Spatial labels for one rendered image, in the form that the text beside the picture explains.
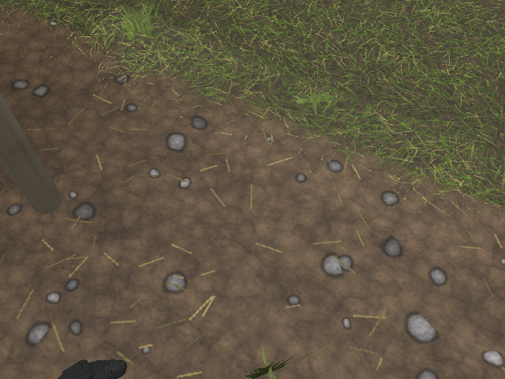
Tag left robot hand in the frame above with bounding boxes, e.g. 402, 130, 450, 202
58, 359, 127, 379

